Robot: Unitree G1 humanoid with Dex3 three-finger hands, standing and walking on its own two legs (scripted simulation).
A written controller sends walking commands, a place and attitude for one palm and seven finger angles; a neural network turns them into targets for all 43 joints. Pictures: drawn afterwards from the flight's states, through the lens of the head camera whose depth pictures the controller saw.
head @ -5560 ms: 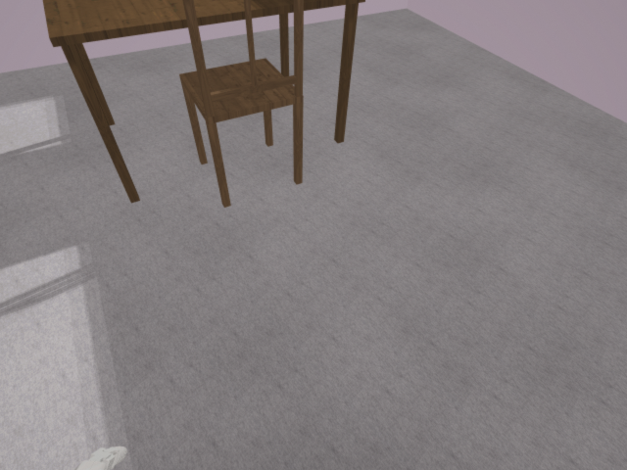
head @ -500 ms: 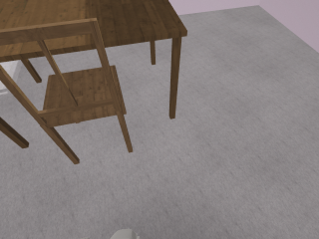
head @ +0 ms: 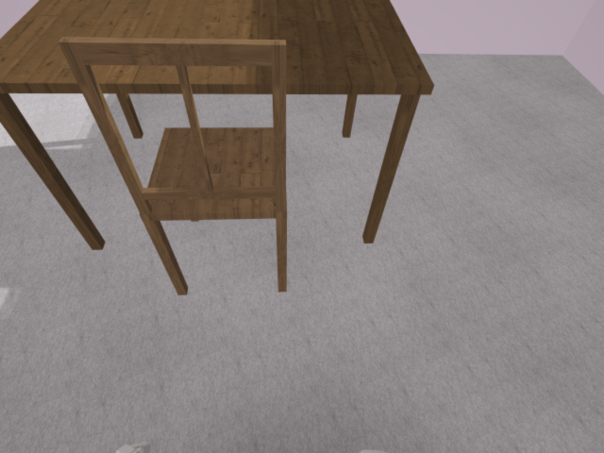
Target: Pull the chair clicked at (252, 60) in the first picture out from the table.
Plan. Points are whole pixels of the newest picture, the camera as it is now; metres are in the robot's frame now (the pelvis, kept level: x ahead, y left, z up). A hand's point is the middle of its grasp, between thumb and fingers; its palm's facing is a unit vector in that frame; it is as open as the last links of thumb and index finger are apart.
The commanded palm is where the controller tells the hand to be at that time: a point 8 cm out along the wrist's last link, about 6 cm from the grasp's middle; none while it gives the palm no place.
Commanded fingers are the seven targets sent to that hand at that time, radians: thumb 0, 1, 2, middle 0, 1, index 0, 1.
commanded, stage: take the last steps up to it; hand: left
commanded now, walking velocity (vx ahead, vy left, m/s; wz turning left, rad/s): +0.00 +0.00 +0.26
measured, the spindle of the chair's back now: (197, 136) +0.74 +0.27 -0.05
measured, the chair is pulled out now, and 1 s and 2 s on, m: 0.00 0.00 0.00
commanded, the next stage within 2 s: come to a stop and stand still in 1.18 s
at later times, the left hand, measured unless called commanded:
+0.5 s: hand out of the picture -0.05 +0.15 -0.16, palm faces +0.22 -0.95 -0.22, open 7.3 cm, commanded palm none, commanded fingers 0.00 0.90 0.90 -0.20 -0.30 -0.20 -0.30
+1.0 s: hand (143, 407) +0.21 +0.26 -0.17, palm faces +0.15 -0.97 -0.18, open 7.4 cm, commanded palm none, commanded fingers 0.00 0.90 0.90 -0.20 -0.30 -0.20 -0.30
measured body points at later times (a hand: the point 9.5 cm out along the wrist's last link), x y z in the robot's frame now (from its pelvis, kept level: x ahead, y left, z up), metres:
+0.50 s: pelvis +0.02 -0.02 +0.01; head +0.03 -0.03 +0.46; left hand -0.06 +0.20 -0.14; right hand +0.09 -0.26 -0.15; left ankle +0.02 +0.15 -0.68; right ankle +0.00 -0.12 -0.74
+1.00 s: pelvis +0.16 +0.07 +0.00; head +0.17 +0.07 +0.45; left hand +0.20 +0.31 -0.15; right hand +0.14 -0.15 -0.15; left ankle +0.07 +0.14 -0.74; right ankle +0.25 -0.05 -0.68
